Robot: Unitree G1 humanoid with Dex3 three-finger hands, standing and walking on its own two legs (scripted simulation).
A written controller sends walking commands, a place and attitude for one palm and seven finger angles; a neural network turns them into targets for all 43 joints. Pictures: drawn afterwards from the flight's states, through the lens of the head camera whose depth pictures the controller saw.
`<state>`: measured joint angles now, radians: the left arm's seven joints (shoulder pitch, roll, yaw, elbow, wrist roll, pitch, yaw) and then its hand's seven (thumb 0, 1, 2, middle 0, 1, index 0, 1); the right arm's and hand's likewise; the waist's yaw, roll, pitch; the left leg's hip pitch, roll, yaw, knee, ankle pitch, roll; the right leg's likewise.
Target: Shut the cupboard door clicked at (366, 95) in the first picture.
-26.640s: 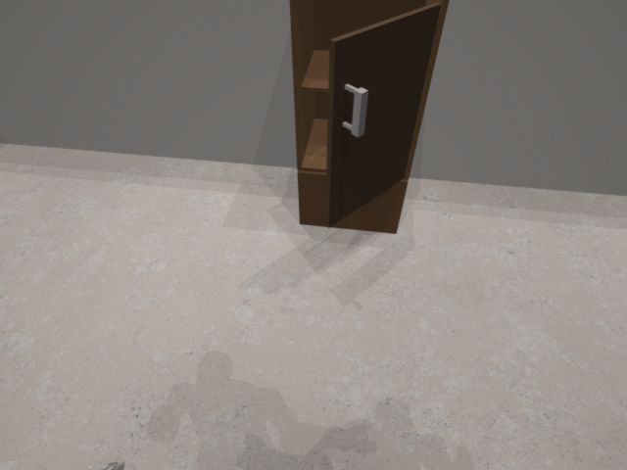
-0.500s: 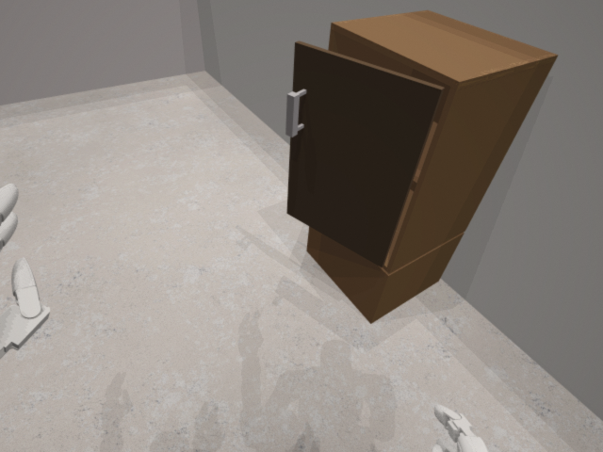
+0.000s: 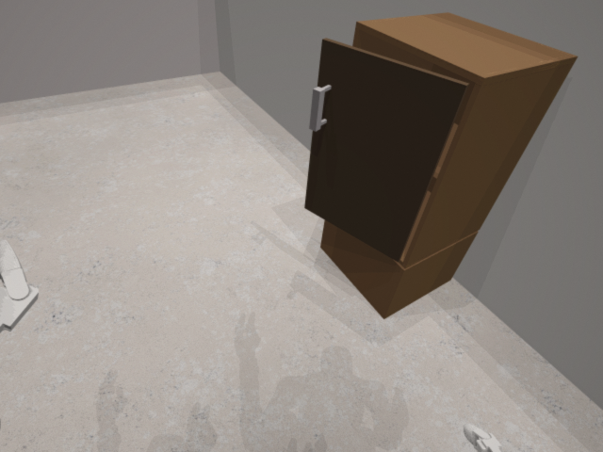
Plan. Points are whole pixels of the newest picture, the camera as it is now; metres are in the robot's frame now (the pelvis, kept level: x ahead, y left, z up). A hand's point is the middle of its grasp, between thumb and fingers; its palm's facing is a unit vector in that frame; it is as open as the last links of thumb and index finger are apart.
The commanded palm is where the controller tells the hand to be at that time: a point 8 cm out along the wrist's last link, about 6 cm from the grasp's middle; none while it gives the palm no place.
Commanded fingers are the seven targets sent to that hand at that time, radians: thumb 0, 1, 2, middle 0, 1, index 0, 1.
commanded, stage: stop stepping back and stand still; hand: left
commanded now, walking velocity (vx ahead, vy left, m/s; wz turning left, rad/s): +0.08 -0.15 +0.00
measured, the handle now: (321, 107) +1.01 +0.01 +0.01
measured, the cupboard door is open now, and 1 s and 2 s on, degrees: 19 19 19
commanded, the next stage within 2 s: let the arm hang, fingers relaxed in 0.72 s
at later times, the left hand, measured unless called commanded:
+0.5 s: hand (49, 275) +0.22 +0.28 +0.18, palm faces +0.47 -0.78 -0.42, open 7.4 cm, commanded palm +0.17 +0.31 +0.20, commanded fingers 0.00 0.90 0.90 -0.20 -0.30 -0.20 -0.30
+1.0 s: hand (108, 418) +0.17 +0.27 -0.05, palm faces +0.01 -0.92 -0.40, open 7.4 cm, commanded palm none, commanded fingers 0.00 0.90 0.90 -0.20 -0.30 -0.20 -0.30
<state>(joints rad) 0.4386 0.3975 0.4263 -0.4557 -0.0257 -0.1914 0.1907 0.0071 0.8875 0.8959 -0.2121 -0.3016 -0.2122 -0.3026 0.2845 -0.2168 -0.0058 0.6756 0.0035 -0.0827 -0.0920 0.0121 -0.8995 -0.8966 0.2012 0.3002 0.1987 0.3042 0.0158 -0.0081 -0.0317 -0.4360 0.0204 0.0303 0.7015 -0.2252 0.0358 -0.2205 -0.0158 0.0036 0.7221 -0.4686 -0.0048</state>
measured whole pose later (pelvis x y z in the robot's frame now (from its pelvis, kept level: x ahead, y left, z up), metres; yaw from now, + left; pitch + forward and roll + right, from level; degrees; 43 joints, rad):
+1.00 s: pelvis +0.00 +0.04 +0.02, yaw -1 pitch +0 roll +0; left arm 0.25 0.31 0.05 0.49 0.03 0.04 0.00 0.00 0.91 0.90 -0.20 -0.30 -0.20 -0.30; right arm 0.13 -0.32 0.01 0.80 -0.01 -0.01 0.02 0.01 -0.90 -0.90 0.20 0.30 0.20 0.30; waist 0.00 0.08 -0.03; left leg -0.37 0.00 0.07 0.59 -0.23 0.04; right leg -0.26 -0.04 -0.07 0.60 -0.34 0.01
